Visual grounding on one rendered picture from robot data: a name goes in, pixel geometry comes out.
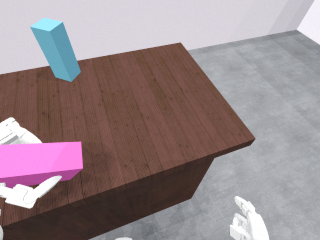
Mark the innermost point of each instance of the right robot hand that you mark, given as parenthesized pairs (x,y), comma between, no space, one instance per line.
(251,228)

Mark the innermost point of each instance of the table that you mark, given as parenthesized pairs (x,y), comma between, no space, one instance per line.
(150,123)

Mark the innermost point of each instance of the left robot hand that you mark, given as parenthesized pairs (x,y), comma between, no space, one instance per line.
(24,196)

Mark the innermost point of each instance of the sponge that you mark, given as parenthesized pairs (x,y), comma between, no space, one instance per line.
(33,163)

